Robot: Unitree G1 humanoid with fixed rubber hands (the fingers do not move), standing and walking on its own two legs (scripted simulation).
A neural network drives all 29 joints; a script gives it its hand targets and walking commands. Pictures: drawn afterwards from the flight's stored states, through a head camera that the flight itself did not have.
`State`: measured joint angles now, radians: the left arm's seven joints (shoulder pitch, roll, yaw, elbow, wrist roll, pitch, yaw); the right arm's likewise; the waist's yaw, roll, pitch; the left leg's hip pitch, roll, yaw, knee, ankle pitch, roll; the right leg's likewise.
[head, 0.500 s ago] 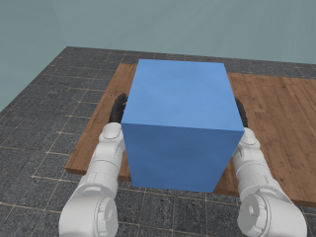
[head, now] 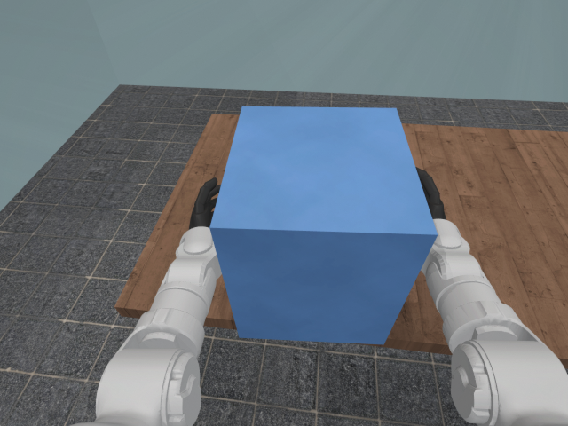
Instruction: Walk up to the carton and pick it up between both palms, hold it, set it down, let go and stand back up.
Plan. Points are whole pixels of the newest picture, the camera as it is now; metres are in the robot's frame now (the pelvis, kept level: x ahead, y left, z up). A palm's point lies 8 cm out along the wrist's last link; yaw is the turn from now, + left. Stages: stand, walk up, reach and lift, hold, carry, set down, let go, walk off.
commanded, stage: set down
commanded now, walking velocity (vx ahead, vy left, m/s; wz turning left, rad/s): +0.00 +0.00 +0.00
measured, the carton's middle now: (314, 227) +0.41 +0.00 +0.07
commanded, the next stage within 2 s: none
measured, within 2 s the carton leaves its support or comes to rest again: neither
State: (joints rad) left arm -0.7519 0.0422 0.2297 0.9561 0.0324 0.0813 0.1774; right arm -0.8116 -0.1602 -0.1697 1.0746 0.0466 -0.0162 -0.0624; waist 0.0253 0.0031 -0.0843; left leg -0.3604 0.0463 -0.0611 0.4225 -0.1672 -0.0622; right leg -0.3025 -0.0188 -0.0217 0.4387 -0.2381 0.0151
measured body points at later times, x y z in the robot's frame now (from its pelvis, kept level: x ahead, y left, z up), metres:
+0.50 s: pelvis +0.01 +0.00 +0.00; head +0.06 -0.01 +0.45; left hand +0.42 +0.20 +0.07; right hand +0.45 -0.22 +0.08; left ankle +0.03 +0.16 -0.74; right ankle -0.01 -0.13 -0.74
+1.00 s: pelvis -0.03 +0.00 +0.00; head +0.00 +0.01 +0.45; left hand +0.32 +0.22 +0.05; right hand +0.34 -0.22 +0.07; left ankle +0.03 +0.16 -0.74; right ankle -0.01 -0.13 -0.74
